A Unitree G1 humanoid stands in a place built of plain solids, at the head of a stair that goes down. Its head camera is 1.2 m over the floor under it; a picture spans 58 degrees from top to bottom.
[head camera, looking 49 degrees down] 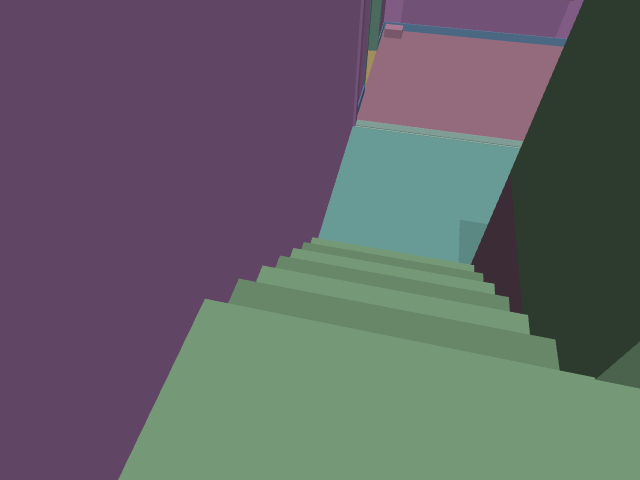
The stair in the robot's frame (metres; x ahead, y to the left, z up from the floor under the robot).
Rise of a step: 0.21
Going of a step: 0.24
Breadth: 1.25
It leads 13 degrees to the right of straight ahead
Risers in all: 7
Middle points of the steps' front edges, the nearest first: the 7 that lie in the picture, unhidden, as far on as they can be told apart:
0.66 -0.18 0.00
0.89 -0.24 -0.21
1.12 -0.29 -0.42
1.35 -0.34 -0.63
1.59 -0.40 -0.84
1.82 -0.45 -1.06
2.05 -0.50 -1.27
